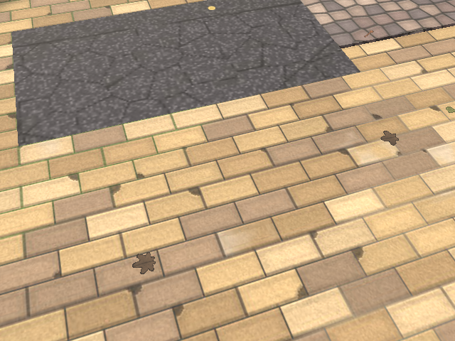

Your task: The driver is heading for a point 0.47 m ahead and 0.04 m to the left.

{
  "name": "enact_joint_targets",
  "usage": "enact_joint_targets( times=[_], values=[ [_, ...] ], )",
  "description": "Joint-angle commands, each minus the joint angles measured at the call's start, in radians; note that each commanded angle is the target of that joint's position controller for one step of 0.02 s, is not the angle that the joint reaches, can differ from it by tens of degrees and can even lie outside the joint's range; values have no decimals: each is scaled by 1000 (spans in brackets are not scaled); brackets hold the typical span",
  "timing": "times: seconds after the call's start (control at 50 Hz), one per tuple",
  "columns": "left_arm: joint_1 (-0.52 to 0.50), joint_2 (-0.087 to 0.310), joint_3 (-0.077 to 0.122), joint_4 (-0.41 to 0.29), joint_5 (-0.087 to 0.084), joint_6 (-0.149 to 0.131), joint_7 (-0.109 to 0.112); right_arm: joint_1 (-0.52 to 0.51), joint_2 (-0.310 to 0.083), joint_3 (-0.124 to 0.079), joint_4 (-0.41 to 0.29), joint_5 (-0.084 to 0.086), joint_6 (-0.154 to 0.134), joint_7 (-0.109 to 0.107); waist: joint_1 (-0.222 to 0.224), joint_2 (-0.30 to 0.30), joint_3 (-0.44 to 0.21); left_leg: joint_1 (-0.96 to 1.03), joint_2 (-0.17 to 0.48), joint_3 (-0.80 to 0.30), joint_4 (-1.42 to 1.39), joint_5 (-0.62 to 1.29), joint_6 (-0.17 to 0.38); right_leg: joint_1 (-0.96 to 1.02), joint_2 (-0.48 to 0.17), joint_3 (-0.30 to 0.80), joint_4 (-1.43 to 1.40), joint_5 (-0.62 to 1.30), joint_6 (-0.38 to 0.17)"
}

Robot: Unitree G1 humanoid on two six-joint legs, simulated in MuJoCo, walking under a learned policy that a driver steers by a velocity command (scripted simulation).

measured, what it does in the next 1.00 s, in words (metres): walks ahead: right foot, then left foot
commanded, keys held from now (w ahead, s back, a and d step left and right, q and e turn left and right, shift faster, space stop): w+e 0.02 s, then w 0.14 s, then w+q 0.30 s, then no key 0.54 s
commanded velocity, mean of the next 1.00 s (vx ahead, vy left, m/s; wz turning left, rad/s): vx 0.34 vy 0.00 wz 0.02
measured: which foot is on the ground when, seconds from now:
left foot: down 0.00-0.16, up 0.18-0.64, down 0.66-1.00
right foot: up 0.00-0.12, down 0.14-0.68, up 0.70-1.00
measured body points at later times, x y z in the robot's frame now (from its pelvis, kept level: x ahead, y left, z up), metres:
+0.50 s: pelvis +0.26 -0.05 +0.00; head +0.28 -0.06 +0.45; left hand +0.27 +0.21 -0.13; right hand +0.35 -0.31 -0.14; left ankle +0.40 +0.10 -0.68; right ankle +0.19 -0.10 -0.74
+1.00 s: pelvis +0.41 -0.03 +0.00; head +0.43 -0.02 +0.44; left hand +0.44 +0.21 -0.16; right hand +0.49 -0.26 -0.15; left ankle +0.46 +0.04 -0.74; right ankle +0.44 -0.17 -0.73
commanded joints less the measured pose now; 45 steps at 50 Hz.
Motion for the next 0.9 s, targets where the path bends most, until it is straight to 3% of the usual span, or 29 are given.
enact_joint_targets(
  times=[0.02, 0.06, 0.1, 0.12, 0.14, 0.16, 0.18, 0.2, 0.22, 0.24, 0.26, 0.28, 0.32, 0.36, 0.46, 0.52, 0.58, 0.62, 0.64, 0.66, 0.68, 0.7, 0.72, 0.74, 0.76, 0.78, 0.8, 0.84, 0.9],
  values=[
    [-112, 21, -10, -100, 2, -13, -11, -8, -147, -30, -51, 1, -8, -8, 9, 130, 48, -14, 270, -58, -72, 461, 101, 45, 11, -59, -124, 1, -27],
    [-124, 27, -9, -109, 10, -15, -5, 30, -156, -30, -29, -1, 5, -11, 7, 132, 46, 38, 283, -36, -11, 622, 96, 95, 46, -83, -184, -83, -59],
    [-46, 44, 0, -89, 17, -20, 9, 48, -185, -33, -12, -2, 21, -13, 45, 154, -7, 78, 288, -10, 154, 918, 92, 224, 116, -109, -227, -182, -100],
    [71, 60, 11, -51, 22, -29, 17, 50, -190, -31, -8, 0, 30, -13, 96, 143, -73, 55, 279, 8, 312, 951, 85, 371, 152, -107, -285, -172, -125],
    [235, 91, 27, 7, 33, -40, 30, 43, -176, -23, -17, 4, 34, -12, 166, 101, -167, -76, 253, 28, 523, 797, 65, 618, 133, -54, -337, -130, -153],
    [342, 192, 51, 20, 46, -45, 49, 69, -80, 4, -76, 27, 29, 3, 182, -85, -311, -427, 173, 35, 866, 279, 19, 961, -164, 341, -361, -243, -241],
    [362, 247, 62, 17, 6, -35, 59, 68, -104, -7, -97, 25, 29, 10, 161, -149, -392, -619, 18, -93, 1119, -281, -6, 1023, -361, 737, -504, -88, -324],
    [310, 220, 57, 19, -9, -29, 68, -49, -147, -21, -109, 18, 34, 7, 165, 1, -264, -697, 69, -211, 1145, -182, 8, 935, -312, 544, -497, 30, -286],
    [250, 163, 41, 27, -12, -39, 73, -72, -111, -9, -110, 30, 25, 11, 131, 9, -147, -680, 93, -233, 1084, -113, 19, 783, -271, 395, -513, 125, -254],
    [207, 113, 26, 33, -9, -50, 73, -49, -99, -9, -88, 27, 27, 14, 85, 39, -81, -623, 120, -247, 991, -78, 25, 669, -219, 289, -548, 163, -198],
    [174, 81, 14, 41, -15, -61, 74, -19, -96, -11, -70, 7, 43, 17, 48, 16, -45, -567, 127, -256, 937, -59, 22, 584, -179, 215, -579, 168, -160],
    [159, 61, 7, 43, -15, -72, 74, 25, -85, -10, -45, -5, 60, 22, 29, -8, -41, -512, 123, -261, 913, -37, 19, 533, -159, 165, -608, 154, -138],
    [184, 67, 7, 62, -18, -93, 74, 29, -76, -16, -36, -5, 77, 34, 18, -11, -30, -520, 105, -262, 900, 10, 17, 519, -145, 115, -649, 168, -129],
    [210, 77, 10, 79, -18, -105, 74, -33, -66, -19, -49, -2, 84, 41, 27, -13, 6, -593, 107, -268, 862, 86, 14, 529, -139, 64, -687, 146, -114],
    [262, 62, 1, 109, -19, -113, 81, -187, -55, -15, -91, -5, 80, 46, 56, -9, 58, -702, 93, -248, 672, 249, 8, 600, -127, -43, -708, 198, -89],
    [302, 53, -10, 144, -23, -110, 92, -265, -13, 7, -118, -15, 69, 47, 72, -7, 80, -612, 55, -159, 474, 288, 15, 608, -117, -120, -651, 508, -80],
    [353, 71, -13, 188, -21, -100, 103, -259, -9, 15, -115, -20, 59, 39, 74, -34, 47, -520, -4, -103, 376, 245, 48, 692, -131, -131, -544, 760, -71],
    [324, 97, -8, 195, -21, -93, 112, -142, -41, 6, -76, -25, 48, 27, 23, -69, -13, -405, -53, -101, 339, 176, 86, 730, -137, -122, -392, 908, -66],
    [308, 103, -7, 196, -23, -88, 113, -45, -64, -4, -41, -31, 35, 21, -22, -54, -61, -300, -63, -119, 259, 218, 107, 725, -124, -119, -256, 848, -59],
    [295, 105, -9, 191, -35, -85, 111, 41, -97, -13, -12, -44, 19, 14, -73, -7, -116, -130, -5, -169, 159, 485, 130, 636, -85, -139, -76, 637, -37],
    [360, 28, -29, 158, -50, -89, 107, 122, -210, -39, 5, -54, 16, 5, -57, 176, -269, 190, 276, -398, 320, 1139, 231, 396, 15, -153, 258, -18, -9],
    [480, -2, -34, 191, -89, -74, 100, 119, -205, -36, 10, 1, 23, 5, -6, 232, -465, 344, 461, -660, 303, 1423, 407, 253, 141, -3, 485, -598, 13],
    [402, 48, -20, 197, -59, -56, 101, 43, -180, -32, -16, 32, 34, 5, -11, 86, -392, 187, 406, -560, 225, 1206, 383, 256, 97, 101, 481, -519, 19],
    [324, 34, -21, 175, -41, -52, 98, -67, -127, -15, -28, 29, 41, -1, 13, 104, -220, 39, 360, -491, 151, 976, 345, 207, 71, 91, 437, -479, 20],
    [291, 24, -22, 179, -22, -45, 99, -129, -66, 6, -30, 24, 46, -6, 43, 66, -98, -104, 310, -428, 89, 839, 291, 220, 38, 83, 350, -443, 26],
    [292, 20, -20, 182, -6, -30, 98, -164, -44, 16, -30, 23, 49, -13, 71, 78, -53, -202, 264, -371, 50, 761, 251, 274, 23, 76, 274, -403, 35],
    [332, 0, -23, 204, 2, -14, 96, -173, -40, 20, -24, 14, 50, -16, 90, 93, -55, -275, 233, -323, 36, 738, 229, 356, 31, 53, 234, -368, 42],
    [367, -34, -30, 226, -8, 4, 97, -171, -58, 20, -12, 0, 43, -13, 107, 105, -85, -309, 205, -279, 32, 705, 218, 419, 44, 33, 135, -348, 52],
    [314, -29, -33, 230, -11, 19, 109, -162, -76, 19, 6, -6, 46, -8, 84, 144, -91, -306, 194, -292, 7, 427, 201, 426, 37, 22, -34, -316, 56]
  ],
)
